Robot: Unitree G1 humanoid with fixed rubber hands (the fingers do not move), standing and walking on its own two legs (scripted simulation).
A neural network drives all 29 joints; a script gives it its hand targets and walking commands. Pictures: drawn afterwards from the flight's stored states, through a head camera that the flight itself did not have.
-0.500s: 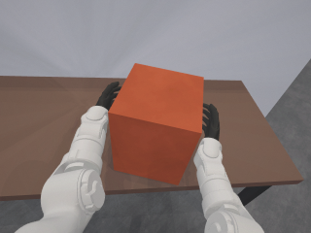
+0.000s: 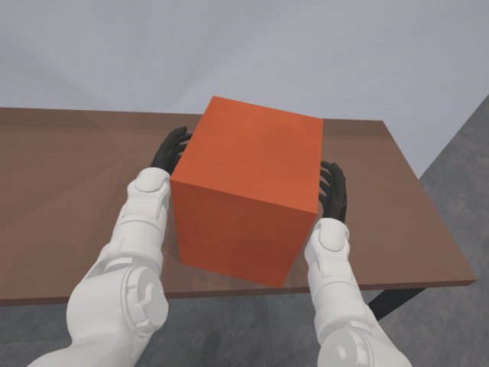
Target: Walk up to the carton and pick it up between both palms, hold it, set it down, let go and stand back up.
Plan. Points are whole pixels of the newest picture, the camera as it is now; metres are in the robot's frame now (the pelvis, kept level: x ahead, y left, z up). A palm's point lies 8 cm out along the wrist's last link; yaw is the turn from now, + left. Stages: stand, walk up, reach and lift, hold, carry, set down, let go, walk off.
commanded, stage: set down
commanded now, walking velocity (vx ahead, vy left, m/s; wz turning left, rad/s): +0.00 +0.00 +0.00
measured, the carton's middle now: (248, 195) +0.43 -0.02 +0.03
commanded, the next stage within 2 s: none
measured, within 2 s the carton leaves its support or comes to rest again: neither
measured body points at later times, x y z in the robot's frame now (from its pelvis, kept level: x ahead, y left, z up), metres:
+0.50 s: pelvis +0.00 +0.00 +0.00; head +0.04 +0.04 +0.44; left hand +0.46 +0.13 +0.08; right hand +0.37 -0.16 +0.07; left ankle +0.00 +0.10 -0.75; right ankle +0.00 -0.15 -0.75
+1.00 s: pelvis +0.00 +0.00 +0.00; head +0.06 +0.04 +0.44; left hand +0.47 +0.13 +0.05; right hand +0.38 -0.16 +0.03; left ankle +0.00 +0.10 -0.75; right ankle +0.00 -0.15 -0.75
